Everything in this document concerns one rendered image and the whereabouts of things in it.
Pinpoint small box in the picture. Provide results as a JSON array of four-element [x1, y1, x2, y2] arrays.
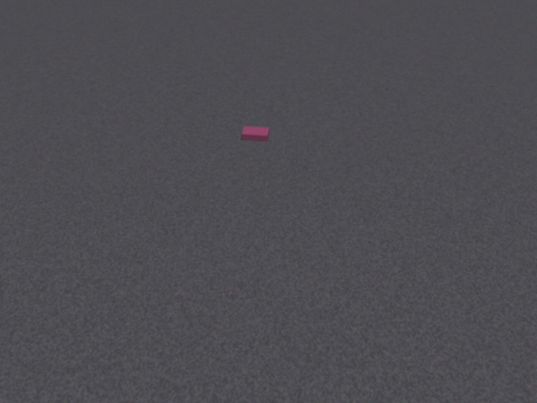
[[242, 126, 269, 141]]

